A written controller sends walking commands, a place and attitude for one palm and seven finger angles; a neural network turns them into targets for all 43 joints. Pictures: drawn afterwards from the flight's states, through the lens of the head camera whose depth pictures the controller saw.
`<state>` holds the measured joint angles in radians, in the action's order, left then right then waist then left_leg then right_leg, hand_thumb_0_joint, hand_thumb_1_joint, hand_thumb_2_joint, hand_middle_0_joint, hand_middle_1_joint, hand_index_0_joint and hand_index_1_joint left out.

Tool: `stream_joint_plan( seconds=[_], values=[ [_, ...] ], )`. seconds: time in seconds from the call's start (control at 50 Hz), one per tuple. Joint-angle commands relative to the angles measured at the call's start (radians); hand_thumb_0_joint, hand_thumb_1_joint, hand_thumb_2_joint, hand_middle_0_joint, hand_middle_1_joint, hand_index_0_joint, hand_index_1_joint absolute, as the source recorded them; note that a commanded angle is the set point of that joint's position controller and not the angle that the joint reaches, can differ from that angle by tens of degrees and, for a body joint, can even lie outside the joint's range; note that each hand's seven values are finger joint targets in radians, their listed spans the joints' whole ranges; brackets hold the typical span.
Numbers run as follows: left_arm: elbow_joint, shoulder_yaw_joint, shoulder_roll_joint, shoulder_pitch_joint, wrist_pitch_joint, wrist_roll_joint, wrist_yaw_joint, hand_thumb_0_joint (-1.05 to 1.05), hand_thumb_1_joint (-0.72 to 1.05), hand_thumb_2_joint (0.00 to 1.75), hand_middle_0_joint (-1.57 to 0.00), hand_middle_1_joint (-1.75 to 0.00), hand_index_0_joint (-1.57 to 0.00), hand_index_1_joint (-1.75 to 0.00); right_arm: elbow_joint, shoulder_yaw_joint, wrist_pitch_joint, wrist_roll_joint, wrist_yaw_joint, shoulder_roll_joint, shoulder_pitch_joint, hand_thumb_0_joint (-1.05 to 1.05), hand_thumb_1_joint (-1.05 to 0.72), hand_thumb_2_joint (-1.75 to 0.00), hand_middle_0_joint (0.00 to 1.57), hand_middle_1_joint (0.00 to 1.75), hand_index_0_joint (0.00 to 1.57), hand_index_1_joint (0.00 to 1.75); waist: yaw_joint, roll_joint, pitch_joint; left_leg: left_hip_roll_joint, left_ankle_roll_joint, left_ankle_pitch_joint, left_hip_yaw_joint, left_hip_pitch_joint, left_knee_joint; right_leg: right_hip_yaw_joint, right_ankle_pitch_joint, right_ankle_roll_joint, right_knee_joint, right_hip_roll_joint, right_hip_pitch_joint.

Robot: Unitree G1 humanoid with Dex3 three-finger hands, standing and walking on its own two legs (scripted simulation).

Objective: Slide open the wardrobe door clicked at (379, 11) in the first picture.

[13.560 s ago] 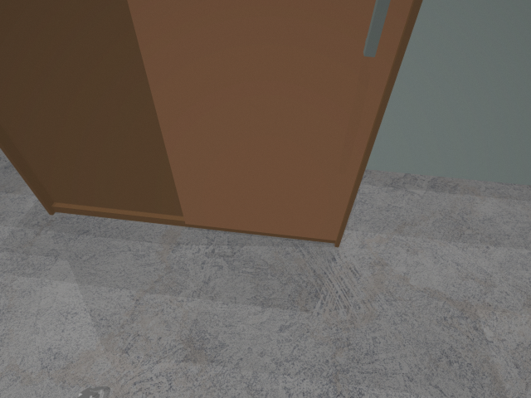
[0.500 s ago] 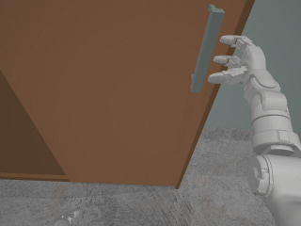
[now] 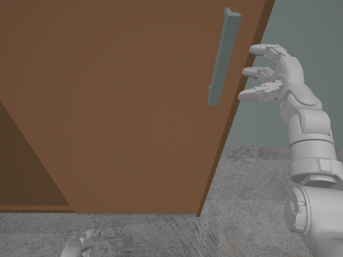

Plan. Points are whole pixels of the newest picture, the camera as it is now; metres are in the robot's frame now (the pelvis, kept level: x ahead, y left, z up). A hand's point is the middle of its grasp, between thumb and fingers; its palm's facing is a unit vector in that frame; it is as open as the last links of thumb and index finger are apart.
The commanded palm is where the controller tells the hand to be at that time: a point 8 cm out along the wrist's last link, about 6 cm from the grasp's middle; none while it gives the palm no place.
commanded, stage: move the hooked fingers beside the handle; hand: right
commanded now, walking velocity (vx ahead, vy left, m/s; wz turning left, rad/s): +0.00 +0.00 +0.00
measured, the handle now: (219, 60) +0.51 -0.07 +0.25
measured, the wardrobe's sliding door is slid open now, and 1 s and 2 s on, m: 0.00 0.00 0.00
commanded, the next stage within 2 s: feel for the door with the fingertips in 0.66 s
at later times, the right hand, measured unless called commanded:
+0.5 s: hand (248, 70) +0.47 -0.13 +0.25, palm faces -0.04 +1.00 +0.00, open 14.0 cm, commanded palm +0.44 -0.19 +0.25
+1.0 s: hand (243, 73) +0.44 -0.11 +0.25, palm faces -0.08 +1.00 -0.01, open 14.0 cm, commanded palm +0.43 -0.16 +0.25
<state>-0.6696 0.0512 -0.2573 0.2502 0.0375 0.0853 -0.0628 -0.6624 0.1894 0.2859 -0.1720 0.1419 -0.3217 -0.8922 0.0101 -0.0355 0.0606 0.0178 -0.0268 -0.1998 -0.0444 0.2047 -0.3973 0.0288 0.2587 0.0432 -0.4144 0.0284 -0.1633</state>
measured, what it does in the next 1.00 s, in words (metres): stands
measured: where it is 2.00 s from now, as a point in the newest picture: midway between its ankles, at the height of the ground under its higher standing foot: outside the picture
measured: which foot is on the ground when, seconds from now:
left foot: down 0.00-1.00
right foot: down 0.00-1.00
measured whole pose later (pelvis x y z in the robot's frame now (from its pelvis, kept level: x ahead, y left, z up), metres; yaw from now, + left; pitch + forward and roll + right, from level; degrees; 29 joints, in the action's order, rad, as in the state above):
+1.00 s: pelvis +0.01 +0.00 +0.00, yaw -1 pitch +1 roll +0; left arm -0.66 0.05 -0.26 0.22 0.03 0.08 -0.06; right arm -0.71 0.15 0.29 -0.18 0.13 -0.28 -0.95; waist 0.00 -0.04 0.07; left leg 0.02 -0.03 -0.22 -0.06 0.22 -0.41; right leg 0.02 0.27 0.04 -0.42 0.03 -0.18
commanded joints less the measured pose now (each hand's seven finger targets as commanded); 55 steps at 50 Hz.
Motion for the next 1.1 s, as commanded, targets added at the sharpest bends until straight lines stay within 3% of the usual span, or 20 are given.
stream_joint_plan(
  seconds=[0.0, 0.04, 0.08, 0.16, 0.2, 0.22, 0.26, 0.38, 0.42, 0.46, 0.52, 0.56, 0.64, 0.66, 0.7, 0.78, 0.84, 0.88, 0.98, 1.08],
  values=[
    [0.120, -0.037, -0.119, -0.070, 0.053, -0.007, -0.018, 0.00, 0.90, 0.90, -0.20, -0.30, -0.20, -0.30, 0.180, 0.001, -0.068, -0.020, -0.005, -0.141, -0.635, 0.00, 0.50, -0.30, 0.30, 1.20, 0.30, 1.20, 0.038, 0.036, 0.254, -0.016, -0.019, 0.222, 0.026, -0.032, 0.027, -0.065, -0.263, -0.011, 0.033, -0.038, 0.103],
    [0.114, -0.036, -0.125, -0.059, 0.049, -0.010, -0.020, 0.00, 0.90, 0.90, -0.20, -0.30, -0.20, -0.30, 0.124, 0.036, -0.074, -0.018, -0.010, -0.183, -0.633, 0.00, 0.50, -0.30, 0.30, 1.20, 0.30, 1.20, 0.032, 0.052, 0.257, -0.019, -0.019, 0.216, 0.028, -0.046, 0.029, -0.064, -0.253, -0.008, 0.038, -0.036, 0.084],
    [0.108, -0.035, -0.118, -0.050, 0.049, -0.012, -0.020, 0.00, 0.90, 0.90, -0.20, -0.30, -0.20, -0.30, 0.100, 0.028, -0.087, -0.008, -0.015, -0.180, -0.675, 0.00, 0.50, -0.30, 0.30, 1.20, 0.30, 1.20, 0.037, 0.027, 0.258, -0.021, -0.021, 0.217, 0.030, -0.039, 0.028, -0.065, -0.254, -0.011, 0.035, -0.035, 0.082],
    [0.108, -0.037, -0.120, -0.033, 0.052, -0.014, -0.018, 0.00, 0.90, 0.90, -0.20, -0.30, -0.20, -0.30, 0.045, 0.029, -0.119, -0.004, -0.015, -0.175, -0.679, 0.00, 0.50, -0.30, 0.30, 1.20, 0.30, 1.20, 0.036, 0.046, 0.277, -0.021, -0.019, 0.242, 0.032, -0.048, 0.021, -0.062, -0.271, -0.008, 0.032, -0.037, 0.080],
    [0.103, -0.035, -0.124, -0.019, 0.050, -0.015, -0.018, 0.00, 0.90, 0.90, -0.20, -0.30, -0.20, -0.30, -0.005, 0.043, -0.124, -0.001, -0.011, -0.195, -0.674, 0.00, 0.50, -0.30, 0.30, 1.20, 0.30, 1.20, 0.036, 0.068, 0.265, -0.023, -0.017, 0.251, 0.033, -0.060, 0.021, -0.058, -0.261, -0.006, 0.035, -0.036, 0.051],
    [0.103, -0.042, -0.130, -0.009, 0.047, -0.015, -0.019, 0.00, 0.90, 0.90, -0.20, -0.30, -0.20, -0.30, -0.038, 0.077, -0.132, 0.005, -0.013, -0.240, -0.645, 0.00, 0.50, -0.30, 0.30, 1.20, 0.30, 1.20, 0.027, 0.090, 0.268, -0.024, -0.015, 0.243, 0.033, -0.074, 0.025, -0.055, -0.253, -0.002, 0.036, -0.037, 0.040],
    [0.102, -0.039, -0.132, -0.001, 0.045, -0.015, -0.020, 0.00, 0.90, 0.90, -0.20, -0.30, -0.20, -0.30, -0.047, 0.071, -0.146, 0.015, -0.012, -0.248, -0.694, 0.00, 0.50, -0.30, 0.30, 1.20, 0.30, 1.20, 0.040, 0.075, 0.250, -0.027, -0.014, 0.239, 0.038, -0.067, 0.027, -0.052, -0.236, 0.000, 0.039, -0.036, 0.021],
    [0.118, -0.051, -0.134, 0.018, 0.064, -0.013, -0.019, 0.00, 0.90, 0.90, -0.20, -0.30, -0.20, -0.30, 0.054, 0.103, -0.198, 0.011, 0.009, -0.289, -0.690, 0.00, 0.50, -0.30, 0.30, 1.20, 0.30, 1.20, 0.023, 0.045, 0.363, -0.020, -0.016, 0.336, 0.048, -0.133, 0.011, -0.039, -0.319, 0.005, 0.023, -0.038, 0.070],
    [0.124, -0.058, -0.141, 0.020, 0.064, -0.011, -0.017, 0.00, 0.90, 0.90, -0.20, -0.30, -0.20, -0.30, 0.058, 0.112, -0.198, 0.008, 0.022, -0.299, -0.623, 0.00, 0.50, -0.30, 0.30, 1.20, 0.30, 1.20, 0.012, 0.059, 0.365, -0.021, -0.016, 0.346, 0.041, -0.162, 0.011, -0.035, -0.334, 0.005, 0.027, -0.040, 0.060],
    [0.125, -0.054, -0.138, 0.011, 0.068, -0.007, -0.012, 0.00, 0.90, 0.90, -0.20, -0.30, -0.20, -0.30, 0.099, 0.091, -0.183, 0.004, 0.031, -0.271, -0.620, 0.00, 0.50, -0.30, 0.30, 1.20, 0.30, 1.20, 0.015, 0.009, 0.334, -0.019, -0.018, 0.354, 0.043, -0.138, 0.012, -0.031, -0.335, 0.004, 0.025, -0.037, 0.064],
    [0.129, -0.060, -0.145, 0.005, 0.063, -0.003, -0.011, 0.00, 0.90, 0.90, -0.20, -0.30, -0.20, -0.30, 0.100, 0.103, -0.147, -0.005, 0.036, -0.279, -0.535, 0.00, 0.50, -0.30, 0.30, 1.20, 0.30, 1.20, 0.006, 0.049, 0.308, -0.019, -0.015, 0.343, 0.038, -0.144, 0.019, -0.025, -0.323, 0.008, 0.027, -0.039, 0.046],
    [0.128, -0.057, -0.142, -0.004, 0.065, -0.002, -0.012, 0.00, 0.90, 0.90, -0.20, -0.30, -0.20, -0.30, 0.141, 0.083, -0.129, -0.008, 0.036, -0.254, -0.567, 0.00, 0.50, -0.30, 0.30, 1.20, 0.30, 1.20, 0.016, 0.018, 0.292, -0.016, -0.015, 0.345, 0.041, -0.115, 0.019, -0.027, -0.321, 0.010, 0.023, -0.037, 0.056],
    [0.124, -0.057, -0.146, -0.009, 0.061, -0.004, -0.017, 0.00, 0.90, 0.90, -0.20, -0.30, -0.20, -0.30, 0.161, 0.107, -0.118, -0.012, 0.027, -0.294, -0.595, 0.00, 0.50, -0.30, 0.30, 1.20, 0.30, 1.20, 0.023, 0.037, 0.295, -0.016, -0.013, 0.316, 0.041, -0.108, 0.025, -0.035, -0.298, 0.011, 0.021, -0.036, 0.057],
    [0.132, -0.056, -0.140, -0.021, 0.065, -0.005, -0.016, 0.00, 0.90, 0.90, -0.20, -0.30, -0.20, -0.30, 0.213, 0.092, -0.125, -0.014, 0.027, -0.278, -0.621, 0.00, 0.50, -0.30, 0.30, 1.20, 0.30, 1.20, 0.021, 0.000, 0.332, -0.019, -0.014, 0.337, 0.045, -0.121, 0.017, -0.031, -0.317, 0.010, 0.016, -0.033, 0.078],
    [0.133, -0.054, -0.135, -0.028, 0.067, -0.006, -0.015, 0.00, 0.90, 0.90, -0.20, -0.30, -0.20, -0.30, 0.238, 0.088, -0.133, -0.013, 0.027, -0.271, -0.619, 0.00, 0.50, -0.30, 0.30, 1.20, 0.30, 1.20, 0.021, 0.002, 0.357, -0.017, -0.016, 0.367, 0.044, -0.131, 0.009, -0.035, -0.349, 0.008, 0.009, -0.033, 0.100],
    [0.127, -0.049, -0.133, -0.039, 0.059, -0.002, -0.013, 0.00, 0.90, 0.90, -0.20, -0.30, -0.20, -0.30, 0.171, 0.042, -0.097, -0.027, 0.039, -0.197, -0.559, 0.00, 0.50, -0.30, 0.30, 1.20, 0.30, 1.20, 0.028, 0.045, 0.292, -0.017, -0.013, 0.356, 0.035, -0.094, 0.010, -0.038, -0.335, 0.006, 0.012, -0.035, 0.082],
    [0.135, -0.044, -0.126, -0.062, 0.051, -0.001, -0.009, 0.00, 0.90, 0.90, -0.20, -0.30, -0.20, -0.30, 0.197, -0.002, -0.075, -0.026, 0.029, -0.141, -0.575, 0.00, 0.50, -0.30, 0.30, 1.20, 0.30, 1.20, 0.028, 0.009, 0.289, -0.020, -0.016, 0.338, 0.029, -0.070, 0.007, -0.044, -0.344, -0.001, 0.010, -0.035, 0.103],
    [0.126, -0.041, -0.120, -0.067, 0.047, -0.002, -0.007, 0.00, 0.90, 0.90, -0.20, -0.30, -0.20, -0.30, 0.172, -0.017, -0.058, -0.030, 0.014, -0.109, -0.593, 0.00, 0.50, -0.30, 0.30, 1.20, 0.30, 1.20, 0.035, 0.034, 0.259, -0.018, -0.016, 0.310, 0.028, -0.049, 0.013, -0.049, -0.316, -0.001, 0.011, -0.034, 0.093],
    [0.119, -0.035, -0.111, -0.072, 0.033, -0.013, -0.009, 0.00, 0.90, 0.90, -0.20, -0.30, -0.20, -0.30, 0.132, 0.010, -0.057, -0.022, -0.037, -0.118, -0.635, 0.00, 0.50, -0.30, 0.30, 1.20, 0.30, 1.20, 0.031, 0.078, 0.254, -0.021, -0.013, 0.276, 0.030, -0.052, 0.014, -0.054, -0.280, 0.000, 0.016, -0.032, 0.067],
    [0.127, -0.035, -0.099, -0.077, 0.031, -0.020, -0.005, 0.00, 0.90, 0.90, -0.20, -0.30, -0.20, -0.30, 0.188, 0.004, -0.099, -0.006, -0.068, -0.099, -0.656, 0.00, 0.50, -0.30, 0.30, 1.20, 0.30, 1.20, 0.019, 0.062, 0.342, -0.023, -0.017, 0.341, 0.035, -0.106, -0.003, -0.048, -0.354, -0.004, 0.013, -0.034, 0.107]
  ],
)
